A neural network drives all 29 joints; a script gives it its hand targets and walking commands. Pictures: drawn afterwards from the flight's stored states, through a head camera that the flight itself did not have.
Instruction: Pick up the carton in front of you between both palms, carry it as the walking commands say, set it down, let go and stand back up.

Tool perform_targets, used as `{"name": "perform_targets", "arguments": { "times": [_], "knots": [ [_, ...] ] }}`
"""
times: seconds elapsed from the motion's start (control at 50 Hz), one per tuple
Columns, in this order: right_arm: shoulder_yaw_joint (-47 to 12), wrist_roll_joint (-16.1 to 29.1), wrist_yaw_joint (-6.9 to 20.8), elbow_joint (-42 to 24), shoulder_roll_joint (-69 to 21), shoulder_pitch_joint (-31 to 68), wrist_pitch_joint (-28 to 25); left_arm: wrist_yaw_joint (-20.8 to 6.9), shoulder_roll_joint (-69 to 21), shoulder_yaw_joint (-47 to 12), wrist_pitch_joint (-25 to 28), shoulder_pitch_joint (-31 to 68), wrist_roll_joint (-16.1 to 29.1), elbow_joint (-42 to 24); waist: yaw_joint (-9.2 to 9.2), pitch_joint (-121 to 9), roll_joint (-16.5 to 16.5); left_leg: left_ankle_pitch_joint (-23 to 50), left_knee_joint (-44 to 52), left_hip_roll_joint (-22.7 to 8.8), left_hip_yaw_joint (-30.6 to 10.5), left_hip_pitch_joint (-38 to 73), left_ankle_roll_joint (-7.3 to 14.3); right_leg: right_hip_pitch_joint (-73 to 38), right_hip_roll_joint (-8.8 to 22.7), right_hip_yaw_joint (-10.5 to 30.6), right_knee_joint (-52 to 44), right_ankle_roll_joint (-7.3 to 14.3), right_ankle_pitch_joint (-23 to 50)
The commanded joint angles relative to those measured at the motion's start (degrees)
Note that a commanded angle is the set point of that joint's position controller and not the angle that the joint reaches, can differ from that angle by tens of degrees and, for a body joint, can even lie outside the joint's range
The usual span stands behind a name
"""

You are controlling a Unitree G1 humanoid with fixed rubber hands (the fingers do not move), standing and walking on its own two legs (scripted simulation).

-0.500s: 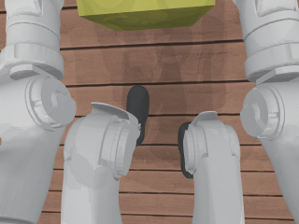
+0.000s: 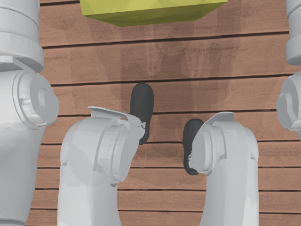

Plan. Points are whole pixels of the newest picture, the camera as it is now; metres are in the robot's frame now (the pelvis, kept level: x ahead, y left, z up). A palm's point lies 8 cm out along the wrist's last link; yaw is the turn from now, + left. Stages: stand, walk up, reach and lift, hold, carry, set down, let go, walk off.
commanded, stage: set down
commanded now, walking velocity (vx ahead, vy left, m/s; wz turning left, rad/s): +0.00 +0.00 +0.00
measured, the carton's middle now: out of the picture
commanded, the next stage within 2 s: let go in 0.88 s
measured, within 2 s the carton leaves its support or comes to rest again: neither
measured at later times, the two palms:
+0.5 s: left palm out of the picture +0.54 +0.30 +0.02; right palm out of the picture +0.62 -0.09 +0.03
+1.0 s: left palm out of the picture +0.53 +0.29 +0.16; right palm out of the picture +0.62 -0.10 +0.17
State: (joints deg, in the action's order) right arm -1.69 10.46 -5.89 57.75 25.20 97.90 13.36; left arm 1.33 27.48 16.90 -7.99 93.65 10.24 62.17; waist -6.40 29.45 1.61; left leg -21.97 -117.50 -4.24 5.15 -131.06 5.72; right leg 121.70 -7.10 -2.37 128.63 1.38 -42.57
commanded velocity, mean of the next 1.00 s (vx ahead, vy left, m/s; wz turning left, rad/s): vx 0.00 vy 0.00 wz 0.00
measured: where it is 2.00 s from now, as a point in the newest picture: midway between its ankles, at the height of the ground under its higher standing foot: (167, 140)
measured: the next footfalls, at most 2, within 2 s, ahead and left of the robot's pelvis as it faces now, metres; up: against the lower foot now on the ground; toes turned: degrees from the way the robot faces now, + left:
none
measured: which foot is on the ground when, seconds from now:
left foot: down 0.00-1.00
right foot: down 0.00-1.00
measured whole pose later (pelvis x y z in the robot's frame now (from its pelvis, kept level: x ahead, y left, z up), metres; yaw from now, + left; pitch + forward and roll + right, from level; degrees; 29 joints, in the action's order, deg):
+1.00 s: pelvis +0.04 +0.01 +0.26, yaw +1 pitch +44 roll -3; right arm 13.1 -1.4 -1.1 56.1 19.7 77.2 15.1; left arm -0.4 16.6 23.0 -14.3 71.0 -0.8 50.1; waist -6.6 1.8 2.0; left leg -11.0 -61.5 0.8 1.2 -94.5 3.2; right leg 87.2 -5.6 0.3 68.6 0.7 -25.4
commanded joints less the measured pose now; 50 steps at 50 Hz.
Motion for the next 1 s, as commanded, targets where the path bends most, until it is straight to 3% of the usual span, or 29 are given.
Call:
{"name": "perform_targets", "arguments": {
  "times": [0.0,0.02,0.04,0.06,0.08,0.1,0.18,0.24,0.3,0.32,0.36,0.44,0.46,0.48,0.5,0.58,0.66,0.68,0.7,0.74,0.76,0.8,0.82,0.84,0.88,0.9,0.94,0.96,0.98],
  "knots": [
    [3.96,-0.21,-0.19,-12.20,7.73,20.62,0.97,1.70,5.36,-1.44,-3.21,11.77,-0.74,-7.69,-4.73,-98.69,-0.17,30.07,1.07,3.43,-11.54,84.86,-2.68,-5.85,2.56,2.41,-17.40,-1.20,10.98],
    [2.00,-0.81,-0.06,-9.15,1.94,14.43,1.77,1.84,4.24,0.88,-3.01,12.85,-0.96,-11.80,-5.96,-96.30,2.68,33.03,1.70,4.80,-9.31,85.03,-2.88,-6.30,2.11,2.71,-19.96,-1.16,11.15],
    [5.65,-6.11,0.19,-6.29,5.25,13.22,2.31,1.62,4.78,1.43,-3.83,8.21,-1.46,-8.26,-1.73,-87.66,4.53,26.91,2.51,4.71,-11.02,77.79,-2.17,-5.03,3.35,1.59,-20.07,-1.26,8.23],
    [5.17,-5.34,0.40,-4.94,2.82,12.89,2.42,1.22,2.17,2.55,-4.16,7.39,-2.24,-7.15,-3.59,-84.72,6.97,27.20,3.35,5.23,-9.60,72.84,-1.68,-6.99,2.84,1.83,-22.84,-1.78,10.63],
    [4.65,-2.75,-0.46,-13.66,3.75,14.66,2.75,1.97,10.29,6.80,-3.99,11.06,-7.32,-15.78,-7.27,-95.71,4.26,28.45,3.35,4.18,-7.25,75.99,-1.54,-12.98,1.03,4.03,-24.11,-1.63,14.00],
    [7.66,-2.93,0.25,-9.69,5.09,14.12,2.48,2.85,8.16,1.25,-4.81,8.70,-4.30,-15.44,-3.88,-91.94,1.72,24.04,6.51,4.59,-9.59,77.90,-2.49,-8.17,0.56,-0.28,-21.75,-1.47,10.73],
    [6.91,-4.36,0.49,-5.50,0.67,12.70,4.50,3.29,6.18,5.20,-6.36,9.06,-7.06,-16.38,-5.84,-79.93,0.94,11.35,14.25,3.69,-9.27,69.57,-3.98,-6.74,1.38,2.71,-27.56,-0.50,4.20],
    [7.77,-4.23,0.72,-1.79,2.79,10.19,3.50,1.56,-1.66,0.59,-6.50,5.18,-4.48,-8.37,-4.95,-83.17,-0.92,24.04,12.50,4.40,-7.83,75.86,-3.97,-2.33,0.85,2.32,-32.41,-1.27,7.61],
    [9.78,-5.49,0.52,-6.11,2.37,8.43,3.11,1.78,1.29,4.48,-6.17,6.06,-6.13,-19.34,-5.77,-90.24,-1.53,25.99,19.00,4.04,-9.89,83.08,-5.23,-4.74,0.03,1.99,-35.73,-0.96,9.20],
    [13.19,-7.69,0.34,-2.37,5.99,10.43,2.84,1.14,0.48,2.53,-6.80,4.68,-4.74,-10.32,-1.65,-81.07,-0.08,24.14,18.63,4.00,-9.49,76.70,-5.41,-0.51,0.38,0.48,-37.66,-1.26,7.87],
    [10.46,-6.89,0.81,-7.13,1.82,5.03,2.24,0.35,2.04,4.87,-6.01,2.08,-8.02,-14.37,-5.83,-88.29,-2.52,28.77,19.24,3.92,-8.27,82.00,-5.24,-6.37,0.14,3.44,-38.90,-1.23,10.98],
    [9.81,-7.24,0.82,-2.23,-1.28,7.24,2.99,-0.79,-0.28,5.57,-5.82,0.60,-8.00,-9.09,-6.88,-81.17,5.79,20.16,26.11,5.17,-6.65,66.56,-4.62,-14.72,1.09,2.86,-43.42,-2.06,11.15],
    [10.89,-7.58,1.28,-7.48,-1.11,8.54,2.93,-0.60,1.87,5.65,-6.14,1.95,-5.49,-15.87,-3.58,-88.46,7.17,22.74,27.73,4.95,-8.12,73.86,-4.42,-18.90,0.59,1.96,-44.22,-2.65,14.45],
    [10.60,-7.56,1.01,-11.20,2.38,11.56,2.81,-1.04,-2.10,3.97,-6.95,0.13,-5.60,-14.74,-4.99,-90.31,4.40,21.36,27.78,5.58,-5.94,70.11,-5.01,-24.49,1.10,3.26,-44.88,-1.70,15.02],
    [8.26,-6.55,0.68,-10.81,1.59,15.00,4.18,-0.90,9.14,9.98,-6.77,5.41,-8.40,-17.21,-10.09,-91.13,8.90,23.95,28.01,5.21,-5.12,69.20,-3.53,-25.10,1.18,4.18,-44.63,-2.63,15.49],
    [10.24,-8.42,0.66,-7.34,3.18,7.46,5.74,-1.09,2.79,5.04,-8.23,2.06,-6.44,-16.34,-4.90,-93.26,4.70,22.16,34.17,5.76,-5.19,76.87,-4.45,-30.44,0.56,2.21,-50.09,-2.63,16.60],
    [8.68,-6.03,1.37,-15.06,1.73,1.66,3.98,-1.16,3.40,6.64,-7.36,-4.30,-7.37,-19.87,-4.53,-104.35,2.44,41.91,34.77,4.17,-8.89,101.79,-4.20,-24.21,0.11,2.85,-55.41,-2.55,22.41],
    [10.23,-6.56,1.71,-8.16,2.55,-0.96,4.55,-1.40,0.98,2.81,-7.31,-2.50,-6.33,-25.04,-5.61,-96.24,-3.66,40.51,36.80,4.74,-7.91,96.09,-6.15,-21.81,1.31,3.26,-56.05,-1.46,20.31],
    [8.88,-6.58,2.15,-16.91,0.22,-2.28,2.91,-1.53,1.86,6.56,-6.90,-9.69,-6.26,-23.39,-4.91,-104.91,4.46,51.03,36.42,3.83,-11.15,106.46,-2.98,-23.28,0.68,2.20,-56.93,-2.76,25.15],
    [14.58,-8.53,2.28,-11.48,7.53,-2.90,2.07,-1.16,-3.32,2.22,-6.90,-4.66,-5.89,-25.44,-1.17,-99.72,-5.69,49.14,38.41,3.46,-12.10,113.95,-5.83,-14.09,1.92,2.37,-62.17,-1.26,20.01],
    [14.07,-7.60,2.64,-11.82,4.86,-4.82,1.18,-1.10,-3.86,5.29,-6.48,-5.92,-5.80,-22.68,-3.37,-94.78,-3.03,54.70,38.97,2.47,-14.31,119.12,-4.99,-3.77,2.49,1.52,-63.85,-2.35,16.86],
    [10.71,-8.44,2.95,-15.18,3.87,0.16,2.15,-0.62,2.81,8.41,-6.95,-4.84,-8.44,-24.04,-3.57,-92.75,0.70,40.47,44.67,3.63,-11.30,107.93,-5.88,-19.57,1.32,3.64,-65.44,-1.50,18.25],
    [13.36,-9.37,3.06,-10.54,3.63,-0.51,1.43,-0.43,-1.97,5.19,-6.83,-4.92,-6.93,-25.18,-0.26,-88.47,1.42,34.71,47.50,4.13,-11.14,101.22,-5.92,-27.02,2.08,3.41,-65.99,-1.30,21.33],
    [9.56,-8.60,3.45,-9.71,1.21,-1.32,2.00,-1.04,0.31,7.56,-6.24,-8.30,-7.74,-20.37,-4.71,-87.70,5.42,35.54,49.17,4.45,-10.28,100.17,-4.38,-29.21,2.28,4.54,-66.54,-2.23,21.49],
    [11.23,-8.01,5.22,-9.03,0.13,-2.60,0.68,-1.15,-3.21,5.64,-5.78,-8.69,-9.00,-19.83,-5.80,-87.53,0.73,34.97,50.68,4.19,-9.52,99.20,-5.54,-32.12,2.96,4.72,-67.55,-1.82,22.94],
    [12.88,-9.41,5.58,-3.90,-1.29,-6.78,1.23,-1.66,-7.24,3.17,-6.32,-10.26,-7.52,-14.64,-0.83,-84.44,3.12,33.24,52.51,4.12,-11.49,100.39,-4.73,-30.70,3.11,4.14,-69.92,-2.28,21.64],
    [17.93,-13.98,4.88,-4.34,0.40,-10.81,0.84,-2.15,-5.65,6.97,-5.07,-15.52,-12.98,-12.60,0.24,-83.89,3.36,29.28,55.84,4.40,-9.78,99.88,-4.30,-34.19,3.16,3.77,-72.33,-3.23,23.67],
    [17.70,-14.61,4.47,-8.41,-0.92,-10.27,-0.05,-2.32,-4.64,7.51,-3.93,-15.12,-13.38,-20.82,-3.45,-87.00,2.04,31.59,57.00,4.67,-10.12,101.41,-4.74,-38.20,3.08,4.31,-71.67,-3.15,24.73],
    [15.57,-15.22,4.35,-8.94,-5.18,-11.14,0.01,-2.83,-4.16,6.18,-4.03,-17.20,-13.47,-15.84,-0.97,-84.31,6.09,28.09,58.60,4.48,-10.17,101.51,-3.69,-38.96,2.70,3.64,-74.76,-3.72,22.85]
  ]
}}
